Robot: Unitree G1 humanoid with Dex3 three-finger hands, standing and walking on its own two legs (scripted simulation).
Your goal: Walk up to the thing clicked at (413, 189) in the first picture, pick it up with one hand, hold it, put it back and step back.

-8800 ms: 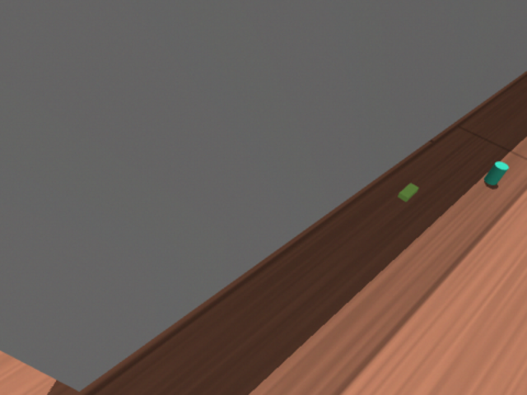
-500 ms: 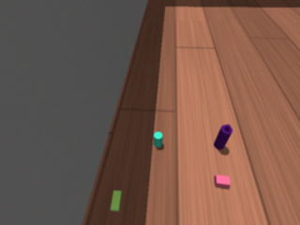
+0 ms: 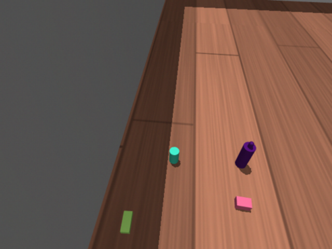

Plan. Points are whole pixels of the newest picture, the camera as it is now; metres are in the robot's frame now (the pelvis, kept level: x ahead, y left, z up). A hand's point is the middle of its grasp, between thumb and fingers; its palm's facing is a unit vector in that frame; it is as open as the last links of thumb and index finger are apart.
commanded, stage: stand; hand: left
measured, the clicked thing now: (126, 221) +0.41 +0.22 -0.76
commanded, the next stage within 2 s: none
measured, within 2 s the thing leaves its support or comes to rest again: neither
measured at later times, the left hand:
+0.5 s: hand out of the picture +0.08 +0.25 -0.16, palm faces -0.03 -0.94 -0.33, open 7.4 cm
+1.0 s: hand out of the picture +0.11 +0.24 -0.15, palm faces -0.03 -0.94 -0.34, open 7.4 cm
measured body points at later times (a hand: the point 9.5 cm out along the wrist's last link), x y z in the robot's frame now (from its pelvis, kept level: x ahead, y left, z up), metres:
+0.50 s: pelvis +0.01 +0.00 +0.00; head +0.03 +0.00 +0.45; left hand +0.09 +0.30 -0.13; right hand +0.10 -0.30 -0.13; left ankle +0.03 +0.12 -0.75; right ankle +0.02 -0.13 -0.75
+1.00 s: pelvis +0.02 -0.01 +0.00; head +0.03 -0.01 +0.45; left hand +0.11 +0.29 -0.13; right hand +0.10 -0.31 -0.13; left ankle +0.03 +0.12 -0.75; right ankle +0.02 -0.13 -0.75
